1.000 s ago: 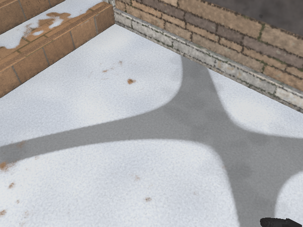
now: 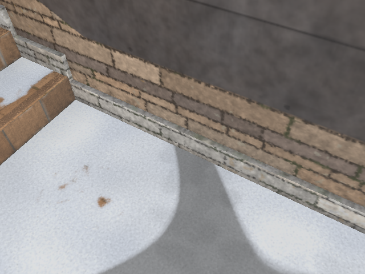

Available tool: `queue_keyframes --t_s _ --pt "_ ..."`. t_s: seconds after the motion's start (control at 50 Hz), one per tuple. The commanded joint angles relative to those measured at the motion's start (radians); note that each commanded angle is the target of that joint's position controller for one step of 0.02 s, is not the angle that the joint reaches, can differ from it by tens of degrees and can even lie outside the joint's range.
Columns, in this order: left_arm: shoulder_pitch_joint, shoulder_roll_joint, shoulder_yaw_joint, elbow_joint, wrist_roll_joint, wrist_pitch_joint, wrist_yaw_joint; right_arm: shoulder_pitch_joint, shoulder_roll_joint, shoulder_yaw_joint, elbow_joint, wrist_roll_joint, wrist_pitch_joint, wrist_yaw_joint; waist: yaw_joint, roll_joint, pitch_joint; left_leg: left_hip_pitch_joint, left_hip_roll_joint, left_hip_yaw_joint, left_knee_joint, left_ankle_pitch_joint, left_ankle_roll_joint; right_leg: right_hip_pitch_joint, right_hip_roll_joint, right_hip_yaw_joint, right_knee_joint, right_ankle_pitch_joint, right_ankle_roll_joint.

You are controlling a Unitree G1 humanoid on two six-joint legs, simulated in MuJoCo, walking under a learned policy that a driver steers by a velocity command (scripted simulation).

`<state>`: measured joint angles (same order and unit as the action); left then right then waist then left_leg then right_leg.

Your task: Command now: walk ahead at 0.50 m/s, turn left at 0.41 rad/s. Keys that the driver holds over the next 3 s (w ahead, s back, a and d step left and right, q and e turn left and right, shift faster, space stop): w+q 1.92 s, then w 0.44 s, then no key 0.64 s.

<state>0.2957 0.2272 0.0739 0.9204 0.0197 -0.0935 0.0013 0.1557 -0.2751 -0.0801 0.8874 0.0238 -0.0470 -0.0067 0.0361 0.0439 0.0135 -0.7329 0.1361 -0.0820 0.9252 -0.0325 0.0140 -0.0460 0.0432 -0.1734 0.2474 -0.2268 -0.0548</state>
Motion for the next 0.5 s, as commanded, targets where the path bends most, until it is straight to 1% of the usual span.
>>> queue_keyframes --t_s 0.02,0.06,0.08,0.1,0.12,0.14,0.16,0.18,0.2,0.22,0.24,0.26,0.28,0.3,0.32,0.34,0.36,0.38,0.42,0.44,0.48,0.5 --pt "-0.047 0.151 0.024 -0.058 -0.013 -0.013 0.026 -0.104 -0.02 0.008 -0.087 -0.009 -0.013 0.022 0.007 -0.076 0.052 0.028 -0.01 0.052 -0.163 0.122 0.001 -0.056 -0.273 0.057 -0.152 0.275 -0.099" --pt "-0.007 0.173 0.029 -0.04 -0.013 -0.004 0.036 -0.188 -0.009 0.02 -0.123 -0.011 -0.016 0.04 0.036 -0.069 0.078 -0.009 -0.02 0.074 -0.246 0.111 0.012 0.032 -0.305 0.042 -0.141 0.295 -0.095" --pt "0.02 0.165 0.027 -0.028 -0.017 0.001 0.036 -0.199 -0.009 0.022 -0.135 -0.011 -0.018 0.051 0.037 -0.07 0.082 -0.035 -0.027 0.08 -0.271 0.089 0.023 0.095 -0.321 0.03 -0.117 0.322 -0.09" --pt "0.024 0.181 0.033 -0.025 -0.024 0.006 0.035 -0.207 -0.007 0.024 -0.143 -0.007 -0.016 0.058 0.038 -0.084 0.085 -0.055 -0.034 0.095 -0.292 0.061 0.033 0.149 -0.334 0.012 -0.082 0.381 -0.083" --pt "0.035 0.179 0.034 -0.02 -0.028 0.016 0.035 -0.219 -0.008 0.026 -0.153 -0.006 -0.017 0.068 0.041 -0.082 0.078 -0.051 -0.047 0.114 -0.31 0.027 0.045 0.183 -0.349 0.002 -0.049 0.461 -0.073" --pt "0.02 0.19 0.031 -0.026 -0.015 0.03 0.037 -0.208 -0.036 0.018 -0.162 -0.008 -0.021 0.081 0.017 -0.094 0.063 0.003 -0.069 0.136 -0.307 -0.021 0.063 0.187 -0.346 -0.019 -0.007 0.603 -0.053" --pt "-0.007 0.227 0.043 -0.038 -0.014 0.04 0.04 -0.178 -0.055 0.008 -0.16 -0.004 -0.021 0.082 -0.006 -0.132 0.03 0.074 -0.109 0.178 -0.303 -0.076 0.078 0.194 -0.338 -0.041 0.07 0.813 -0.044" --pt "-0.004 0.256 0.052 -0.045 -0.013 0.055 0.045 -0.126 -0.082 -0.006 -0.161 0.0 -0.026 0.08 -0.044 -0.149 -0.01 0.175 -0.154 0.209 -0.3 -0.131 0.094 0.18 -0.328 -0.049 0.183 0.954 -0.031" --pt "-0.005 0.261 0.051 -0.048 -0.014 0.064 0.048 -0.001 -0.126 -0.028 -0.135 0.004 -0.031 0.076 -0.112 -0.177 -0.08 0.343 -0.19 0.211 -0.32 -0.146 0.122 0.134 -0.316 -0.056 0.348 1.011 -0.016" --pt "-0.019 0.253 0.046 -0.066 -0.012 0.062 0.053 0.169 -0.201 -0.067 -0.097 0.007 -0.03 0.06 -0.208 -0.149 -0.165 0.618 -0.195 0.142 -0.378 -0.099 0.161 -0.014 -0.273 -0.066 0.601 0.851 0.02" --pt "0.033 0.134 0.013 -0.098 0.028 0.045 0.047 0.237 -0.308 -0.093 -0.077 0.002 -0.022 0.035 -0.159 0.085 -0.249 0.907 0.018 -0.231 -0.372 -0.11 0.241 -0.351 -0.163 -0.062 0.942 0.198 0.072" --pt "0.069 0.058 -0.02 -0.133 0.014 -0.007 0.025 0.203 -0.329 -0.083 -0.13 -0.02 -0.039 0.036 -0.106 0.19 -0.39 1.136 0.203 -0.792 -0.559 -0.232 0.432 -0.676 0.025 0.165 1.205 -0.364 0.092" --pt "-0.056 0.139 -0.002 -0.152 -0.039 -0.053 0.007 0.239 -0.243 -0.063 -0.129 -0.039 -0.048 0.033 -0.174 0.086 -0.358 1.142 0.181 -0.727 -0.622 -0.227 0.376 -0.775 -0.033 0.297 1.239 -0.296 0.059" --pt "-0.113 0.167 -0.001 -0.165 -0.05 -0.069 0.004 0.172 -0.2 -0.053 -0.137 -0.029 -0.057 0.03 -0.151 0.043 -0.234 0.998 0.149 -0.549 -0.623 -0.128 0.331 -0.799 -0.083 0.283 1.165 -0.19 0.034" --pt "-0.105 0.165 0.0 -0.151 -0.034 -0.073 0.01 0.091 -0.168 -0.043 -0.154 -0.021 -0.06 0.034 -0.095 -0.054 -0.157 0.833 0.106 -0.43 -0.619 0.006 0.301 -0.728 -0.133 0.272 1.064 -0.137 0.037" --pt "-0.092 0.196 0.011 -0.136 -0.007 -0.062 0.021 0.033 -0.133 -0.028 -0.165 -0.022 -0.057 0.032 -0.052 -0.057 -0.128 0.706 0.076 -0.347 -0.645 0.104 0.289 -0.648 -0.163 0.268 0.997 -0.11 0.043" --pt "-0.088 0.204 0.018 -0.148 -0.004 -0.047 0.022 0.016 -0.124 -0.02 -0.177 -0.027 -0.052 0.031 -0.029 -0.032 -0.115 0.631 0.059 -0.307 -0.667 0.155 0.287 -0.583 -0.178 0.268 0.951 -0.099 0.051" --pt "-0.081 0.195 0.019 -0.149 0.008 -0.031 0.022 0.006 -0.132 -0.021 -0.18 -0.026 -0.048 0.027 -0.011 -0.015 -0.096 0.574 0.038 -0.276 -0.683 0.197 0.288 -0.558 -0.178 0.253 0.899 -0.093 0.07" --pt "-0.095 0.172 0.013 -0.163 0.008 -0.012 0.025 0.003 -0.16 -0.025 -0.183 -0.018 -0.045 0.017 0.004 0.0 -0.064 0.468 -0.019 -0.187 -0.691 0.252 0.271 -0.506 -0.158 0.214 0.771 -0.043 0.104" --pt "-0.124 0.159 0.008 -0.174 0.01 -0.007 0.025 0.007 -0.176 -0.03 -0.184 -0.014 -0.041 0.012 -0.002 0.007 -0.052 0.438 -0.046 -0.155 -0.689 0.248 0.258 -0.49 -0.141 0.198 0.683 0.01 0.12" --pt "-0.2 0.131 -0.006 -0.194 0.006 -0.005 0.022 0.027 -0.19 -0.035 -0.184 -0.01 -0.03 0.006 -0.035 0.019 -0.041 0.409 -0.092 -0.118 -0.673 0.158 0.225 -0.436 -0.104 0.183 0.479 0.129 0.135" --pt "-0.236 0.117 -0.017 -0.212 0.011 -0.002 0.015 0.055 -0.201 -0.039 -0.174 -0.008 -0.031 0.006 -0.05 0.045 -0.041 0.425 -0.084 -0.139 -0.659 0.147 0.221 -0.428 -0.088 0.193 0.403 0.182 0.134"
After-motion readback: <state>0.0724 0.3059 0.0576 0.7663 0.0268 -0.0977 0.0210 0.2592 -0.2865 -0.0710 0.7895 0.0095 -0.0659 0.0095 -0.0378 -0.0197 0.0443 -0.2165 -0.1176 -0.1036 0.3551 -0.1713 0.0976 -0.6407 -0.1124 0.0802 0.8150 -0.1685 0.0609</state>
